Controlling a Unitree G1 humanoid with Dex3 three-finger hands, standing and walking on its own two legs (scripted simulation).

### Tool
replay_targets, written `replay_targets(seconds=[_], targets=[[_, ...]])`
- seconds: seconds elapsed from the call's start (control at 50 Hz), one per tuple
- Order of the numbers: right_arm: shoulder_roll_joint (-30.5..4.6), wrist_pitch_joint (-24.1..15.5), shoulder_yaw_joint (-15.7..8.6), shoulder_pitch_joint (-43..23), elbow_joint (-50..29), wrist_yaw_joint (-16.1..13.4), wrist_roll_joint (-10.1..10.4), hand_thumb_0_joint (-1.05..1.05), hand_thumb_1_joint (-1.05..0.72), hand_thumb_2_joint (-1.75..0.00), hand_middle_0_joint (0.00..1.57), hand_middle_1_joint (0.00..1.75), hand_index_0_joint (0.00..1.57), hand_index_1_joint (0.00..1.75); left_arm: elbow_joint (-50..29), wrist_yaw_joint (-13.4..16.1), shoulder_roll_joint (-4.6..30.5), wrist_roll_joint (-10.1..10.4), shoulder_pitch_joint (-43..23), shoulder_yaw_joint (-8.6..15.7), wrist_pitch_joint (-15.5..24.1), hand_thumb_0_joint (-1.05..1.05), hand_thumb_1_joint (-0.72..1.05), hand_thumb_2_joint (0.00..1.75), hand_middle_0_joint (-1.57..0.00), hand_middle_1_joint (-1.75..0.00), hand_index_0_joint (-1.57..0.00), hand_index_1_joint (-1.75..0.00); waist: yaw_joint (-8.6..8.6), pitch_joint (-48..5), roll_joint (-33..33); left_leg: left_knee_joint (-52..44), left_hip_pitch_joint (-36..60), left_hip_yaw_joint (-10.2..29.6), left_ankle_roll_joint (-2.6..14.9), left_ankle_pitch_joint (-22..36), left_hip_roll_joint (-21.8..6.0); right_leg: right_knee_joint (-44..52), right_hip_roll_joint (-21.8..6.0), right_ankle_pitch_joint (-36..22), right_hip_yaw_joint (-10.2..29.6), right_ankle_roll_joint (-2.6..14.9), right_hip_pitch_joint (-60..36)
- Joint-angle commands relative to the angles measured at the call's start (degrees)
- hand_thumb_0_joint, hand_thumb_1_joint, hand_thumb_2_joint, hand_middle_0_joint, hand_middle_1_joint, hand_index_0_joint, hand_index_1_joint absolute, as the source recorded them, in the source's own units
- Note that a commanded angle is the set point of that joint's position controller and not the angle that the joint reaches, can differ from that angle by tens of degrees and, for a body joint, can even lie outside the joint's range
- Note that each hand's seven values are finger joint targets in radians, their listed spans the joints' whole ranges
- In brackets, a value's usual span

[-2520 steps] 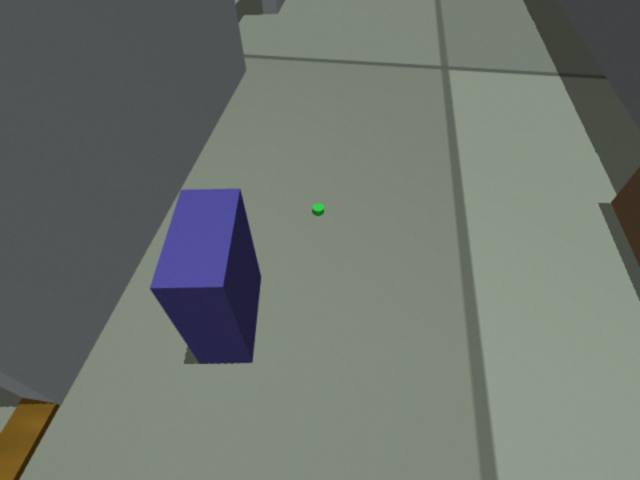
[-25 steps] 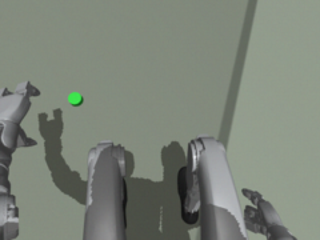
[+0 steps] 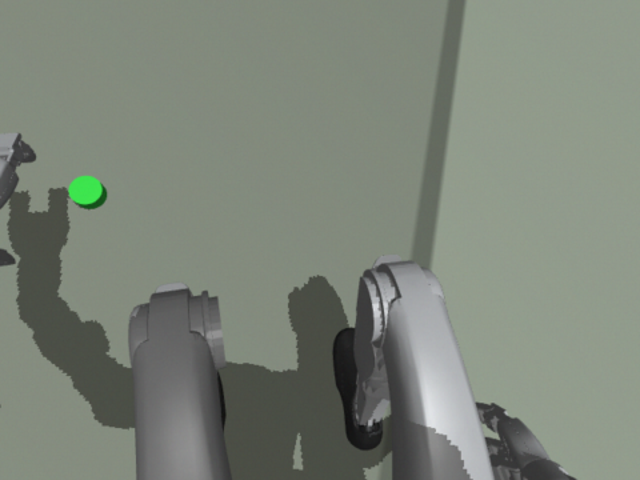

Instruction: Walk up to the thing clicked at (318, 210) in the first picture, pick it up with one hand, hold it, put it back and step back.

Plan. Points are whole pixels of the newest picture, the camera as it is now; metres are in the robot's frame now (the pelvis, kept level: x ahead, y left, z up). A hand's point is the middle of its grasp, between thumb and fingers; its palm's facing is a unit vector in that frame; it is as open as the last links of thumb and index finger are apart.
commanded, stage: rise first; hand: left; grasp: from above
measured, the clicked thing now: (88, 192) +0.51 +0.32 -0.32
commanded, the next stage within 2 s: approach in 0.52 s
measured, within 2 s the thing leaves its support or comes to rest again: neither
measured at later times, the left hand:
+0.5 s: hand (15, 206) +0.44 +0.36 -0.19, palm faces -0.45 -0.09 -0.89, open 14.0 cm
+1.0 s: hand (75, 160) +0.51 +0.29 -0.20, palm faces -0.38 -0.05 -0.93, open 14.0 cm
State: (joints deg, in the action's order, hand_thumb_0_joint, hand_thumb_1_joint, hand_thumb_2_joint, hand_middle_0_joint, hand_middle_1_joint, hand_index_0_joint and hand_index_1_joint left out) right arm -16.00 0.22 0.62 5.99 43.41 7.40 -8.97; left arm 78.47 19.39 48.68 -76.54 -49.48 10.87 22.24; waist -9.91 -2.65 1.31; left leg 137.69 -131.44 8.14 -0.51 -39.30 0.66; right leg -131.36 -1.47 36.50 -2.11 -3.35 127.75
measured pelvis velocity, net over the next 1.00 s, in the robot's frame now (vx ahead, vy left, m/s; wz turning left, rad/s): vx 0.01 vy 0.00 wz -0.05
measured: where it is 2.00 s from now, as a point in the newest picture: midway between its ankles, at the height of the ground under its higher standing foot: (286, 428)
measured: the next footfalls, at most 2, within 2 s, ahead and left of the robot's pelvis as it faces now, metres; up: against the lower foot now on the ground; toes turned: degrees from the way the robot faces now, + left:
none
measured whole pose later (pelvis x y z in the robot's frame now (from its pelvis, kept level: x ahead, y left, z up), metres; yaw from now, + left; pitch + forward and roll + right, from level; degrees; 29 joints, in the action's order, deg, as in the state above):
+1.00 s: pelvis +0.01 +0.00 -0.02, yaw -3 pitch +34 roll -11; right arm -16.1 -2.3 6.2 6.5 41.3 9.1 -11.5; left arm 87.9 27.1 50.6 -79.1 -62.7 6.9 15.1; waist -18.0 0.4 2.5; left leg 142.3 -135.8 10.1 -0.5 -41.6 0.7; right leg -134.4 -0.7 37.8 -3.4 -3.8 131.5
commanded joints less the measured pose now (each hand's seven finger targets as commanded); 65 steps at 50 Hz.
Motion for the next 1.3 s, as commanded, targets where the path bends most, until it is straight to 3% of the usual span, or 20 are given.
replay_targets(seconds=[0.0,0.16,0.28,0.34,0.38,0.56,0.6,0.64,0.74,0.8,0.84,0.88,0.94,0.96,1.0,1.02,1.1,1.12,1.18,1.28], targets=[[-14.70,-0.24,-3.97,10.51,-0.74,-0.26,-1.02,0.00,-0.90,-0.90,0.20,0.30,0.20,0.30,-6.01,3.21,18.24,0.58,-16.40,3.00,-0.02,0.00,-0.44,0.92,-0.14,-0.92,-0.14,-0.91,0.03,-37.72,-17.47,-15.51,31.76,-4.93,2.09,9.22,0.69,10.12,1.65,-7.38,-6.65,4.57,-14.14],[-14.89,-0.31,-2.95,10.96,-0.59,0.16,-2.01,0.00,-0.90,-0.90,0.20,0.30,0.20,0.30,-4.08,4.48,19.89,0.63,-18.11,3.50,-0.83,0.00,-0.48,0.95,-0.12,-0.94,-0.12,-0.94,-1.06,-36.67,-18.06,-13.41,29.82,-5.29,2.30,9.70,0.63,9.40,1.87,-8.11,-6.79,4.49,-14.50],[-14.99,-0.04,-2.74,11.67,-0.41,0.40,-2.51,0.00,-0.90,-0.90,0.20,0.30,0.20,0.30,-4.68,4.65,20.94,1.14,-16.85,4.53,-0.99,0.00,-0.51,0.98,-0.09,-0.96,-0.09,-0.96,-0.97,-39.27,-17.11,-11.90,29.82,-5.29,2.28,12.20,0.57,8.94,2.19,-10.51,-6.67,4.43,-16.65],[-14.89,-0.09,-2.18,11.35,-0.32,0.49,-2.77,0.00,-0.90,-0.90,0.20,0.30,0.20,0.30,-2.87,4.56,20.02,0.93,-16.42,3.54,-1.01,0.00,-0.53,0.99,-0.07,-0.99,-0.08,-0.99,-1.55,-36.93,-18.09,-11.83,29.55,-5.01,2.17,11.59,0.51,8.64,2.15,-9.80,-6.87,4.55,-14.83],[-15.33,-0.05,-2.26,11.35,-0.51,0.56,-2.66,0.00,-0.90,-0.90,0.20,0.30,0.20,0.30,-3.36,5.14,21.39,1.03,-17.62,4.53,-0.65,0.00,-0.52,0.98,-0.08,-0.98,-0.08,-0.98,-1.60,-36.79,-18.38,-11.90,28.71,-4.89,2.17,11.17,0.55,8.21,2.14,-9.66,-7.13,4.48,-14.97],[-15.50,-0.13,-1.76,10.99,-0.47,0.98,-2.79,0.00,-0.90,-0.90,0.20,0.30,0.20,0.30,-3.06,5.96,21.54,0.95,-17.26,4.10,-1.13,0.00,-0.53,0.99,-0.08,-1.00,-0.08,-1.00,-1.94,-37.15,-19.49,-11.07,29.23,-4.95,2.08,12.04,0.49,7.94,2.38,-10.63,-7.23,4.53,-15.22],[-15.82,-0.15,-1.57,12.13,-0.43,1.20,-3.07,0.00,-0.91,-0.90,0.20,0.30,0.20,0.30,-3.28,6.00,21.44,0.92,-16.93,4.37,-1.27,0.00,-0.61,1.07,-0.07,-0.96,-0.04,-1.00,-2.58,-36.84,-19.61,-11.06,30.29,-4.43,1.98,13.54,0.35,7.40,2.18,-11.49,-7.56,4.32,-15.03],[-15.95,-0.11,-1.45,11.40,-0.44,1.18,-3.06,0.00,-0.90,-0.90,0.20,0.30,0.20,0.30,-2.82,6.17,20.74,1.03,-19.03,3.41,-1.04,0.00,-0.52,0.97,-0.06,-1.04,-0.07,-1.03,-3.27,-36.83,-20.00,-10.85,30.17,-4.25,2.00,13.64,0.30,7.09,2.30,-11.59,-7.77,4.21,-14.18],[-16.40,-1.04,-0.64,12.52,0.20,1.33,-3.15,0.00,-0.91,-0.90,0.20,0.30,0.20,0.30,0.04,7.23,16.52,0.15,-26.61,-1.30,-0.75,0.00,-0.51,0.96,-0.06,-1.07,-0.08,-1.05,-7.50,-33.40,-20.45,-10.71,29.29,-3.27,1.87,9.91,-0.06,7.43,2.60,-9.35,-8.82,4.25,-11.08],[-16.61,-1.71,-0.41,13.59,0.32,1.16,-3.20,0.00,-0.91,-0.90,0.20,0.30,0.20,0.30,-1.81,8.64,16.48,-0.90,-28.35,-2.06,-1.78,0.00,-0.52,0.96,-0.06,-1.08,-0.08,-1.06,-7.79,-36.75,-22.80,-10.33,31.86,-3.60,1.69,11.85,-0.12,7.36,2.74,-11.16,-8.94,4.05,-12.65],[-16.45,-2.24,-0.35,13.90,0.01,1.22,-3.00,0.00,-0.91,-0.90,0.20,0.30,0.20,0.30,-1.83,9.40,13.38,-0.20,-30.83,-3.80,-3.54,0.00,-0.53,0.97,-0.06,-1.08,-0.08,-1.06,-8.91,-36.34,-24.98,-11.14,32.96,-3.43,1.41,11.85,-0.41,7.08,2.63,-11.40,-9.11,4.07,-11.41],[-17.01,-2.47,-0.05,14.25,-0.11,1.02,-2.70,0.00,-0.91,-0.90,0.20,0.30,0.20,0.30,-0.62,10.17,14.14,-0.52,-33.03,-3.60,-5.57,0.00,-0.53,0.97,-0.06,-1.08,-0.08,-1.06,-9.83,-36.04,-25.92,-11.91,32.90,-2.88,1.23,12.28,-0.58,6.87,2.47,-12.06,-9.50,3.97,-10.66],[-17.44,-2.33,0.52,15.05,-1.20,1.06,-2.19,0.00,-0.91,-0.90,0.20,0.30,0.20,0.30,1.71,10.52,18.24,-1.68,-33.44,-1.44,-9.22,0.00,-0.53,0.98,-0.07,-1.07,-0.08,-1.05,-9.01,-38.21,-27.47,-12.12,33.17,-3.08,0.93,14.96,-0.54,6.15,2.34,-14.45,-9.11,4.46,-12.07],[-17.06,-2.28,0.93,14.68,-1.82,1.23,-2.01,0.00,-0.91,-0.90,0.20,0.30,0.20,0.30,2.06,10.40,18.27,-1.29,-32.38,-1.36,-10.51,0.00,-0.54,0.98,-0.07,-1.07,-0.08,-1.05,-8.29,-37.85,-28.41,-12.50,32.29,-3.55,0.95,15.10,-0.31,6.29,2.22,-14.71,-8.75,4.59,-12.88],[-17.01,-2.16,1.42,14.64,-2.59,1.41,-1.40,0.00,-0.91,-0.90,0.20,0.30,0.20,0.30,4.60,9.37,17.06,-0.88,-31.31,-2.32,-12.86,0.00,-0.54,0.98,-0.07,-1.07,-0.08,-1.06,-8.83,-37.36,-25.44,-12.21,30.69,-4.04,1.38,14.75,-0.16,7.26,2.51,-15.10,-8.42,5.00,-14.04],[-17.29,-2.05,1.78,14.93,-3.10,1.31,-1.15,0.00,-0.91,-0.90,0.20,0.30,0.20,0.30,4.10,8.80,17.78,-0.33,-32.03,-2.02,-13.71,0.00,-0.54,0.98,-0.07,-1.07,-0.08,-1.05,-9.16,-37.59,-24.75,-11.87,29.64,-4.42,1.71,14.64,0.01,7.76,2.49,-15.34,-8.23,4.84,-15.33],[-17.19,-1.89,2.73,14.32,-5.30,1.29,0.73,0.00,-0.91,-0.90,0.20,0.30,0.20,0.30,4.67,4.94,20.17,2.40,-27.33,-2.10,-16.18,0.00,-0.55,0.98,-0.07,-1.06,-0.08,-1.05,-7.63,-35.95,-21.11,-11.89,24.16,-5.47,2.72,13.00,0.21,9.23,2.61,-14.55,-6.88,4.70,-20.31],[-17.24,-1.76,2.83,14.90,-5.61,1.34,0.81,0.00,-0.91,-0.90,0.20,0.30,0.20,0.30,4.76,3.57,19.85,3.31,-26.52,-2.20,-16.34,0.00,-0.54,0.98,-0.07,-1.06,-0.08,-1.05,-8.45,-35.64,-18.66,-11.48,22.76,-5.45,3.07,12.49,0.22,9.95,2.56,-14.26,-6.73,4.36,-22.03],[-17.07,-1.05,3.45,13.89,-6.46,0.86,1.50,0.00,-0.90,-0.90,0.20,0.30,0.20,0.30,4.21,0.37,21.17,6.14,-22.70,-1.82,-15.18,0.00,-0.53,0.96,-0.08,-1.04,-0.09,-1.03,-7.26,-36.34,-16.44,-12.06,20.80,-5.34,3.16,11.49,0.20,10.66,2.63,-12.95,-6.39,4.14,-24.85],[-17.87,-0.02,4.01,13.76,-6.39,0.53,1.02,0.00,-0.90,-0.90,0.20,0.30,0.20,0.30,1.89,-2.87,23.02,7.67,-19.52,-1.05,-9.34,0.00,-0.49,0.93,-0.10,-1.04,-0.12,-1.02,-7.59,-32.49,-13.72,-10.73,18.78,-4.84,2.99,10.71,0.31,11.14,2.83,-11.27,-6.77,4.21,-25.04]])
